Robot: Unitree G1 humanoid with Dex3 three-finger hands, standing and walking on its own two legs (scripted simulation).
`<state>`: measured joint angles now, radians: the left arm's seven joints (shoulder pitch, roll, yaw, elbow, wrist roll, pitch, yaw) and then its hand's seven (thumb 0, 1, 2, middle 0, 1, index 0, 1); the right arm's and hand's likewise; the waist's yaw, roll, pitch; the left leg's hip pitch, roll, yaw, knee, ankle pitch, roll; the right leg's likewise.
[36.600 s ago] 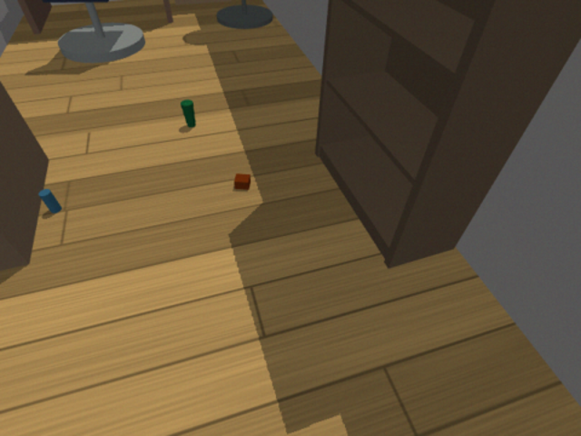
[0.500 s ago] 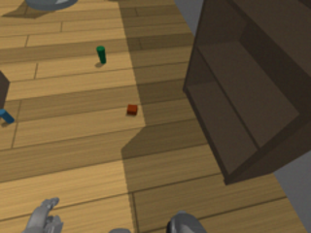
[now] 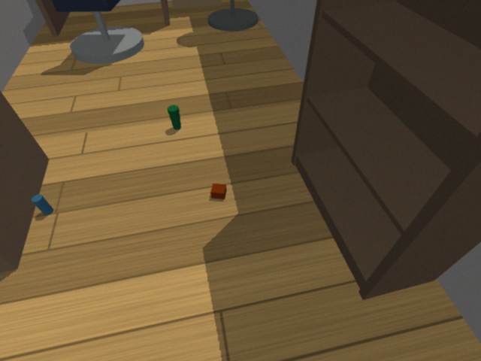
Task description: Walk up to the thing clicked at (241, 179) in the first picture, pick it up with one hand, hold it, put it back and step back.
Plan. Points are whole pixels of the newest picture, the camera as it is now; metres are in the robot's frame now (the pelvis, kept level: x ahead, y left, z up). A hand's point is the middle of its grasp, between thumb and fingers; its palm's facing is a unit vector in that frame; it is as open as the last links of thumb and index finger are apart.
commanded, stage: step back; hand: left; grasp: from above
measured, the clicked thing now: (218, 191) +1.06 +0.20 -0.74
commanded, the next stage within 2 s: stand in 0.64 s
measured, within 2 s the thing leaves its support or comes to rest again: neither
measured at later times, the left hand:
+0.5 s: hand out of the picture +0.15 +0.26 -0.15, palm faces -0.01 -0.93 -0.36, open 7.4 cm
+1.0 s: hand out of the picture +0.13 +0.25 -0.14, palm faces -0.02 -0.94 -0.34, open 7.4 cm
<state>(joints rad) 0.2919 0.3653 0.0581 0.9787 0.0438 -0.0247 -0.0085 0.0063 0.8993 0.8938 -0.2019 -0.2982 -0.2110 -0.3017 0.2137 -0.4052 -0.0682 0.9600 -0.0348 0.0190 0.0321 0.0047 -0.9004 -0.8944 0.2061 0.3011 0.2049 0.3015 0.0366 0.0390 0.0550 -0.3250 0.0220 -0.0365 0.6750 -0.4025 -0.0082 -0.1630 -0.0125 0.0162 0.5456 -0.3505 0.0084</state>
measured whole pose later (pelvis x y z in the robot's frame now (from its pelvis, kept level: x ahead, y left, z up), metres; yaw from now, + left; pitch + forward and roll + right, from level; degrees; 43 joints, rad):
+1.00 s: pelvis +0.04 -0.01 +0.01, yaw -1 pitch -4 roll +0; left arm 0.07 0.35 0.00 1.14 0.01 -0.01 -0.01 0.00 0.90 0.89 -0.20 -0.30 -0.21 -0.30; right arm 0.06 -0.34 0.00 1.10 -0.01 -0.01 0.01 0.00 -0.90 -0.89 0.21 0.30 0.21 0.30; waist 0.01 0.00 0.06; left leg -0.08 0.02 -0.03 0.36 -0.21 -0.03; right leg -0.13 -0.02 -0.03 0.36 -0.17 0.01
